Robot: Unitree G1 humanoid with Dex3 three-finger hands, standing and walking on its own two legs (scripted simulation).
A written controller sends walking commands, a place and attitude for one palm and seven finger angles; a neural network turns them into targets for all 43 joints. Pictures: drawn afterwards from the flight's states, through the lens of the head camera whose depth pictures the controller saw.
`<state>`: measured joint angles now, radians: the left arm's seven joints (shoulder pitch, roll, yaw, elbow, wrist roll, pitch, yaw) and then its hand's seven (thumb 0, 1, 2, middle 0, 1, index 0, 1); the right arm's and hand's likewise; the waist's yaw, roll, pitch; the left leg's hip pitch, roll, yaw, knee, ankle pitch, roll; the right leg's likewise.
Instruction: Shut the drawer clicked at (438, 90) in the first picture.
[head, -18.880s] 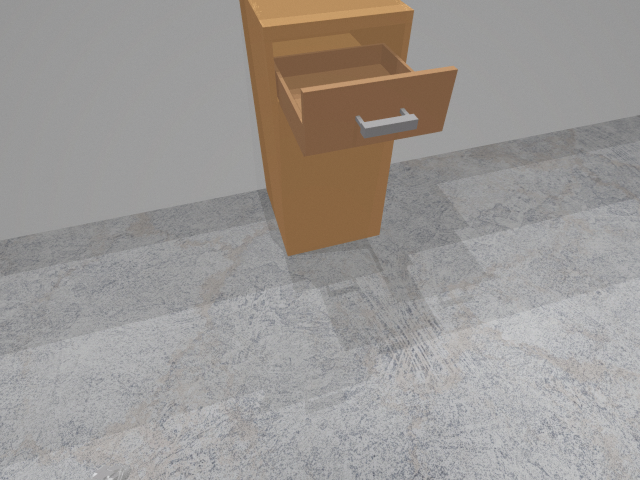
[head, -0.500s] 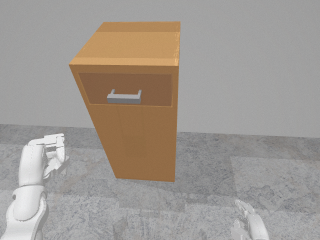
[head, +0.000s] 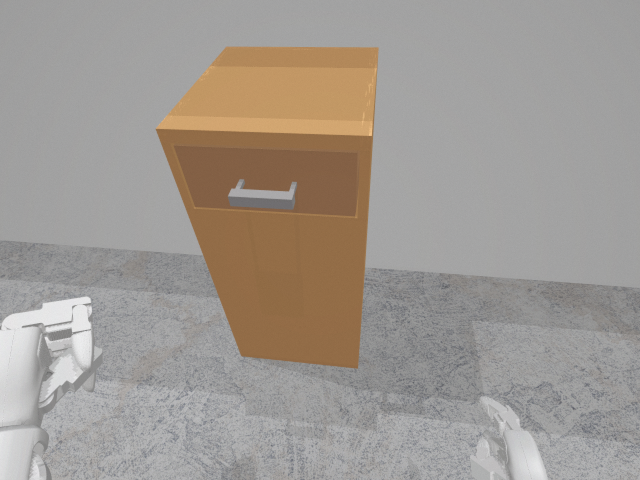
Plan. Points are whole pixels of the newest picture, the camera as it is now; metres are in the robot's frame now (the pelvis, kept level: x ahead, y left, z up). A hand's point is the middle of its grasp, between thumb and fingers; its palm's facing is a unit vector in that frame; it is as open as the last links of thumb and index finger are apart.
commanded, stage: step back with the hand held close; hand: left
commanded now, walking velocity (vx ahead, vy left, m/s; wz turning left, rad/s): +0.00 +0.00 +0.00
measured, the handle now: (264, 192) +0.63 +0.20 +0.00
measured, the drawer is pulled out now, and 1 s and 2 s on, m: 0.00 0.00 0.00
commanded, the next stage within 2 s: stop stepping back and stand still in 1.24 s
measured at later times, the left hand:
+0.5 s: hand (69, 369) +0.16 +0.26 +0.15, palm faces +0.26 -0.82 -0.52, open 3.2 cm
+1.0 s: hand out of the picture +0.06 +0.27 +0.16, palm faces +0.39 -0.76 -0.51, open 3.2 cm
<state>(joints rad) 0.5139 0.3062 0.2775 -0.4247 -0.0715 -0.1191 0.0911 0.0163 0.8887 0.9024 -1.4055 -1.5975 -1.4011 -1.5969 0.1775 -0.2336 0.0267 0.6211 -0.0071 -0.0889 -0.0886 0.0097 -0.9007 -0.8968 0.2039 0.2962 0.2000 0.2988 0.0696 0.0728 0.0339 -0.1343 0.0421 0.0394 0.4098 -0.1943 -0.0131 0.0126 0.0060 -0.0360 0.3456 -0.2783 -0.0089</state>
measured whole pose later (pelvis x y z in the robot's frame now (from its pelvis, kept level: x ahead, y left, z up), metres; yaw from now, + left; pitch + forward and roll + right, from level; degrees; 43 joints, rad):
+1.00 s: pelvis -0.12 +0.02 -0.02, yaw +4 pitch +1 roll -3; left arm 0.62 0.41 0.42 -0.59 -0.04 -0.30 0.12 0.02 0.89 0.90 -1.41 -1.60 -1.40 -1.60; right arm 0.18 -0.21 -0.01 0.57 0.00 -0.08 -0.07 0.01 -0.90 -0.90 0.21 0.30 0.20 0.30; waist -0.01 0.05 0.06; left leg -0.51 0.03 0.01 0.54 -0.11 0.03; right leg -0.30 0.08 0.02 0.57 -0.28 -0.01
